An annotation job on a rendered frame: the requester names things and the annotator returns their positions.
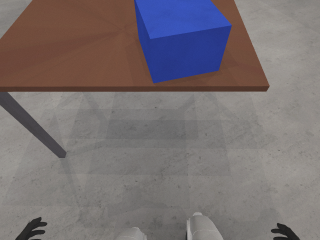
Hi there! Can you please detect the robot right hand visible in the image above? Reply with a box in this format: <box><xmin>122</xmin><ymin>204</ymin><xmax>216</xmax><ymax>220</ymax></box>
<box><xmin>271</xmin><ymin>223</ymin><xmax>300</xmax><ymax>240</ymax></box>

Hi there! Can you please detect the table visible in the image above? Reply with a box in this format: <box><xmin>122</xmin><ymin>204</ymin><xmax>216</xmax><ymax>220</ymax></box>
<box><xmin>0</xmin><ymin>0</ymin><xmax>270</xmax><ymax>158</ymax></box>

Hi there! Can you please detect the robot thigh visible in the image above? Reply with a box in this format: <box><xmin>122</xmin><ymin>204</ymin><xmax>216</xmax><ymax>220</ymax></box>
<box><xmin>186</xmin><ymin>215</ymin><xmax>223</xmax><ymax>240</ymax></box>
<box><xmin>113</xmin><ymin>228</ymin><xmax>147</xmax><ymax>240</ymax></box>

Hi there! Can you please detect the robot left hand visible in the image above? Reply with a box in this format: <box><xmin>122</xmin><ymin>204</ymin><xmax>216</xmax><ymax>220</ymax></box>
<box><xmin>15</xmin><ymin>217</ymin><xmax>47</xmax><ymax>240</ymax></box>

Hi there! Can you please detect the robot right thigh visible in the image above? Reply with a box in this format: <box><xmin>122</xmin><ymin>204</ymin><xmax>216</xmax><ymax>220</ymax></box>
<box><xmin>186</xmin><ymin>215</ymin><xmax>223</xmax><ymax>240</ymax></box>

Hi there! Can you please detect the robot left thigh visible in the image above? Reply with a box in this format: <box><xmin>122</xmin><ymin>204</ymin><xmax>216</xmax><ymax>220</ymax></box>
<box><xmin>113</xmin><ymin>228</ymin><xmax>147</xmax><ymax>240</ymax></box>

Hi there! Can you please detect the carton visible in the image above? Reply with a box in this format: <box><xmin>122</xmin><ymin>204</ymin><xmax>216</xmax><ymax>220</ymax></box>
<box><xmin>134</xmin><ymin>0</ymin><xmax>232</xmax><ymax>83</ymax></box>

